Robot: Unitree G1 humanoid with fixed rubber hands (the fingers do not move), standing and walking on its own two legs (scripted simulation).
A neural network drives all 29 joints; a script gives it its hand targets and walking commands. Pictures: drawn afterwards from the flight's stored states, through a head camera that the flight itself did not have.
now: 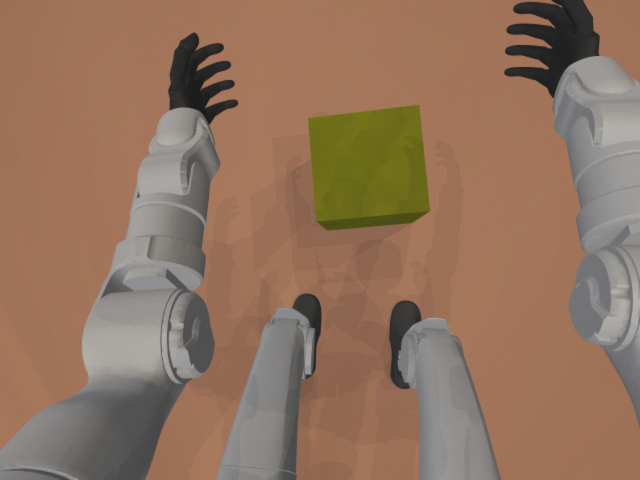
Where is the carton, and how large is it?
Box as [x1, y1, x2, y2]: [308, 105, 429, 230]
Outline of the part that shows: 418,105 308,118 316,221 327,230 412,222 429,210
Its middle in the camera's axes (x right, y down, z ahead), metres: +0.10 -0.13 +0.85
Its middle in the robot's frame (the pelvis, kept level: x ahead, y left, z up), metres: +0.52 +0.01 -0.52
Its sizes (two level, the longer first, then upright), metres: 0.210 0.200 0.250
